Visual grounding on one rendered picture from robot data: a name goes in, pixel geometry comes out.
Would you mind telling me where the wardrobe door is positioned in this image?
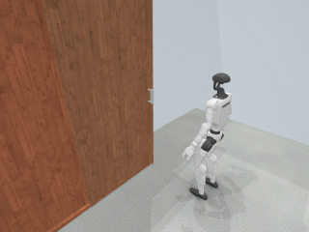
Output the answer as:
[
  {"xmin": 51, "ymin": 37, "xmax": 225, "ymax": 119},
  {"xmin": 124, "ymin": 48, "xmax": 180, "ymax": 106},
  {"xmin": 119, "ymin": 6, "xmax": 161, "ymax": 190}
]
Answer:
[
  {"xmin": 0, "ymin": 0, "xmax": 90, "ymax": 232},
  {"xmin": 42, "ymin": 0, "xmax": 153, "ymax": 205}
]

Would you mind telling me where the robot right upper arm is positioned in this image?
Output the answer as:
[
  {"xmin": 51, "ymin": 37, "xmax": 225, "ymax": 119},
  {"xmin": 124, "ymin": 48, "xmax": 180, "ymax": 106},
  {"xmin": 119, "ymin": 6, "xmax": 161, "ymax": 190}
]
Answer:
[{"xmin": 225, "ymin": 92, "xmax": 232, "ymax": 115}]

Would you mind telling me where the robot left upper arm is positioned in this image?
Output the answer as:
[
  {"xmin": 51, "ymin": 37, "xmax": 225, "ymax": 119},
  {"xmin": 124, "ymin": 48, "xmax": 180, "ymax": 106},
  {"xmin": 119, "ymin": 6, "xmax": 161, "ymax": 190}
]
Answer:
[{"xmin": 203, "ymin": 99, "xmax": 217, "ymax": 131}]

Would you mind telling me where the robot head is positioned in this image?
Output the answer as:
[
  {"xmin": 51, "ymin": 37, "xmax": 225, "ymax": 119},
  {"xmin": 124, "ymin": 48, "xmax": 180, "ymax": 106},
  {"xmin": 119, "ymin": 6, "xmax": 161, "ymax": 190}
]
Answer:
[{"xmin": 212, "ymin": 72, "xmax": 231, "ymax": 100}]

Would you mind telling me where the robot left forearm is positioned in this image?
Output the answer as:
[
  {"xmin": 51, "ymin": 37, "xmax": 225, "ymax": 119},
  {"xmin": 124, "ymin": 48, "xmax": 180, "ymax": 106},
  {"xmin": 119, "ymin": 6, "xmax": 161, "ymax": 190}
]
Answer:
[{"xmin": 190, "ymin": 123, "xmax": 208, "ymax": 150}]

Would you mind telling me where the robot right foot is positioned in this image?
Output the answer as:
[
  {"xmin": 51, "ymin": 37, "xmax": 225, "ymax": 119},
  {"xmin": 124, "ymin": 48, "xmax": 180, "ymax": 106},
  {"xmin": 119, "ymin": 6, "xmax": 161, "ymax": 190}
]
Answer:
[{"xmin": 205, "ymin": 177, "xmax": 218, "ymax": 189}]

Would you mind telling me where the left robot hand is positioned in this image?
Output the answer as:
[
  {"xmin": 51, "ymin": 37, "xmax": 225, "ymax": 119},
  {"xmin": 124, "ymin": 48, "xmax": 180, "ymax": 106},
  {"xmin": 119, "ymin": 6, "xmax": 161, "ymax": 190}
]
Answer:
[{"xmin": 182, "ymin": 146, "xmax": 195, "ymax": 163}]

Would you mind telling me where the handle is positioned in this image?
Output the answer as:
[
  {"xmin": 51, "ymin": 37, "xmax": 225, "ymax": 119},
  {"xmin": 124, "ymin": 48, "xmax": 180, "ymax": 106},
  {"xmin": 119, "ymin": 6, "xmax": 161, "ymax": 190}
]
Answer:
[{"xmin": 148, "ymin": 89, "xmax": 155, "ymax": 104}]

